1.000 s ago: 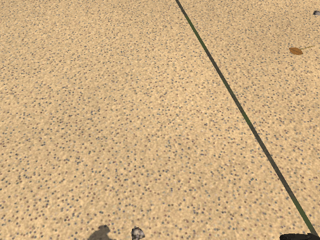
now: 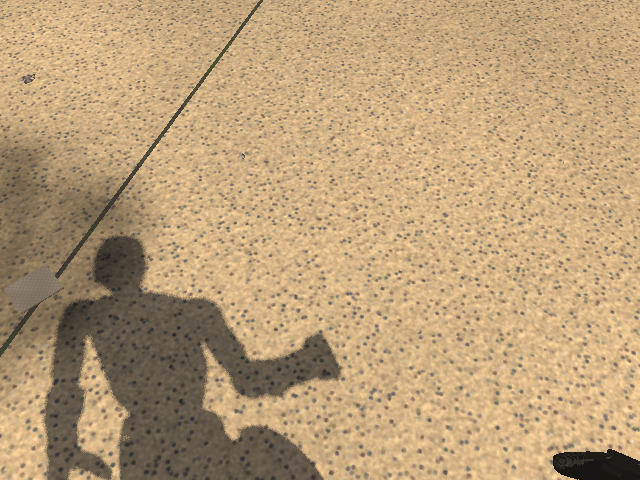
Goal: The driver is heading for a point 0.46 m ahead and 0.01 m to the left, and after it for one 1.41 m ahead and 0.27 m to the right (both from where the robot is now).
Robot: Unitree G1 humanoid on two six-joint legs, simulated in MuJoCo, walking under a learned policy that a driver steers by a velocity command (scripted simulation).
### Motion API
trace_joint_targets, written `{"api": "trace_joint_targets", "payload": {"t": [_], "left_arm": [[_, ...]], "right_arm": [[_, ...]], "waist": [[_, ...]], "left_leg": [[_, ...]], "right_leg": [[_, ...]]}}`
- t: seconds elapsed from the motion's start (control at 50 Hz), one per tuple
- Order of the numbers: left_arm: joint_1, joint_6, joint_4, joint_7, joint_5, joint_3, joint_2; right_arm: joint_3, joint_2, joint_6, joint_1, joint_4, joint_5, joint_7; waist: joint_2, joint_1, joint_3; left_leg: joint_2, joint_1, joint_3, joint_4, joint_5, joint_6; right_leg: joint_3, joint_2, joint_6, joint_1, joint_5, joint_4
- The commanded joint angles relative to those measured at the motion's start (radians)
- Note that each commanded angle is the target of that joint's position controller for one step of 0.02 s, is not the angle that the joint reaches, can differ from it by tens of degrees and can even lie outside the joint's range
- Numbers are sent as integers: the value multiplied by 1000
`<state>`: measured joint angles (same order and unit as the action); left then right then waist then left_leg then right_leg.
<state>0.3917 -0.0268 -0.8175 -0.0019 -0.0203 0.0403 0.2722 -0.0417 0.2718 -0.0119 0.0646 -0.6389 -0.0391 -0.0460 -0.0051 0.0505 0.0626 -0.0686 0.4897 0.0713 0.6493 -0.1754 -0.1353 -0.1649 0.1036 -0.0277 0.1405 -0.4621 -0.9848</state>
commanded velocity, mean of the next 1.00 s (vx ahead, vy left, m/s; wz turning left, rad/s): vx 0.31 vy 0.00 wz -0.02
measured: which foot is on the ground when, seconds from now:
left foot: down 0.00-0.50, up 0.52-1.00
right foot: up 0.00-0.48, down 0.50-1.00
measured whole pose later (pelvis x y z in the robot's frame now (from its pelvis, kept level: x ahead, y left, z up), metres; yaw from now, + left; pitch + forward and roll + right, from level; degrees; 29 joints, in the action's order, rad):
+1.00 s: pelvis +0.40 +0.01 +0.02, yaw -7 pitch +1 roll +0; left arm 0.29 0.05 -0.77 0.00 -0.02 0.08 0.29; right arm -0.01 0.25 0.01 0.14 -0.75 -0.01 0.04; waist -0.01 0.05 0.03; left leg -0.05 0.34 -0.08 0.60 -0.33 0.01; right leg 0.18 -0.15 0.06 0.31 -0.19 -0.49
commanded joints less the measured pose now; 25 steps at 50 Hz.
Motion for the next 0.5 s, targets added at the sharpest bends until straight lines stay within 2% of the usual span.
{"api": "trace_joint_targets", "payload": {"t": [0.02, 0.04, 0.06, 0.08, 0.12, 0.16, 0.2, 0.28, 0.36, 0.4, 0.42, 0.44, 0.46, 0.48, 0.5], "left_arm": [[-136, -36, 187, 9, 6, 20, 126], [-115, -42, 169, 7, 5, 14, 115], [-106, -31, 166, 7, -11, 15, 113], [-70, -13, 149, 9, -26, 14, 113], [-62, 13, 143, 17, -33, 13, 103], [-102, 20, 148, 22, -27, 8, 83], [-190, 19, 168, 24, -25, 6, 73], [-313, 10, 192, 30, -19, 3, 67], [-428, -1, 228, 37, -12, -1, 65], [-445, -8, 239, 39, -10, 0, 69], [-409, -13, 229, 38, -11, 1, 68], [-346, -18, 204, 32, -13, 4, 73], [-252, -25, 168, 22, -15, 13, 88], [-111, -38, 122, 11, -18, 19, 96], [31, -51, 85, 1, -30, 30, 141]], "right_arm": [[-84, 232, 6, 311, -30, 29, 42], [-69, 179, -1, 277, -42, 31, 46], [-58, 152, -10, 240, -44, 34, 49], [-50, 131, -17, 202, -36, 34, 48], [-48, 134, -35, 213, -45, 36, 41], [-51, 144, -42, 244, -65, 33, 38], [-47, 137, -47, 289, -89, 35, 36], [-42, 131, -57, 374, -132, 37, 39], [-39, 139, -60, 439, -166, 27, 49], [-38, 147, -59, 444, -179, 21, 57], [-37, 149, -58, 422, -185, 18, 61], [-35, 151, -60, 404, -188, 17, 64], [-34, 156, -62, 399, -197, 18, 66], [-34, 161, -65, 377, -203, 24, 65], [-25, 135, -73, 374, -188, 30, 66]], "waist": [[72, -152, -220], [20, -98, -127], [14, -56, -93], [19, -23, -92], [30, -11, -101], [27, -21, -81], [35, -51, -41], [52, -105, -23], [51, -148, 3], [62, -143, 16], [66, -118, 22], [74, -91, 1], [80, -55, -47], [62, 18, -113], [25, 69, -213]], "left_leg": [[373, -700, -615, -340, 78, -238], [319, -548, -515, -348, 208, -193], [265, -451, -451, -361, 274, -164], [227, -385, -403, -379, 305, -151], [198, -330, -376, -401, 345, -158], [182, -305, -352, -442, 283, -150], [176, -320, -345, -471, 256, -131], [181, -427, -330, -464, 315, -92], [208, -536, -333, -428, 401, -84], [229, -565, -340, -409, 456, -74], [226, -563, -309, -379, 559, -55], [213, -552, -278, -322, 728, -29], [196, -555, -259, -217, 895, -6], [157, -532, -214, -49, 922, 20], [113, -376, -189, 168, 660, 42]], "right_leg": [[182, -26, 12, 652, 64, -412], [179, 9, 15, 587, 100, -295], [189, 27, 8, 522, 95, -226], [189, 31, -1, 459, 98, -192], [172, 21, -16, 427, 116, -139], [158, 19, -24, 451, 199, -63], [156, 24, -26, 502, 297, 39], [155, 7, -7, 547, 442, 198], [136, -30, 22, 566, 450, 310], [132, -51, 47, 529, 413, 363], [122, -68, 67, 473, 383, 403], [104, -102, 86, 368, 353, 430], [88, -145, 105, 247, 342, 449], [86, -152, 129, 84, 450, 533], [205, -22, 166, -165, 644, 506]]}}
Keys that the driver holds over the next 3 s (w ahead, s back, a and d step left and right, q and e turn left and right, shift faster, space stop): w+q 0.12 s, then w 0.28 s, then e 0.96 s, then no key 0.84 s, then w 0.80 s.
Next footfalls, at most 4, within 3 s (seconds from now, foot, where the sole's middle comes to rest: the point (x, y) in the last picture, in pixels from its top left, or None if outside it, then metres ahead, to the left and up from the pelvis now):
0.50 right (379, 466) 0.47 -0.07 -0.75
1.02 left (285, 454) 0.48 0.11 -0.75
1.46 right None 0.38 -0.08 -0.75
1.86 left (290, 471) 0.44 0.10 -0.75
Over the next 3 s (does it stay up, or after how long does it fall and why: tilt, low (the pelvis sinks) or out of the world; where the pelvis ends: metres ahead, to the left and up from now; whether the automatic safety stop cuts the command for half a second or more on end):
stays up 0.62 -0.12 0.00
